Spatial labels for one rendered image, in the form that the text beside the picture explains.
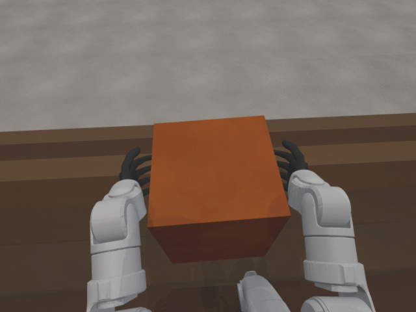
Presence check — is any robot right forearm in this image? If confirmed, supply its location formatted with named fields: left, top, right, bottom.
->
left=288, top=170, right=376, bottom=312

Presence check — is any robot left hand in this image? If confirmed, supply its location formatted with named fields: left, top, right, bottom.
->
left=120, top=147, right=152, bottom=196

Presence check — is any robot left forearm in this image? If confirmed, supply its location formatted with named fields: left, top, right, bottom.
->
left=86, top=179, right=147, bottom=312

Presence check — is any carton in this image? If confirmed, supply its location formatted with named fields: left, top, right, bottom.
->
left=147, top=116, right=291, bottom=264

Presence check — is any robot right hand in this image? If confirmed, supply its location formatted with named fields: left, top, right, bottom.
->
left=274, top=140, right=308, bottom=192

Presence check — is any right robot thigh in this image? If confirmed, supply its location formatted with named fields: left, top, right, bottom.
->
left=237, top=275, right=291, bottom=312

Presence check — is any right robot upper arm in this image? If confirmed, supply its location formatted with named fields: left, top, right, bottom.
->
left=300, top=296, right=372, bottom=312

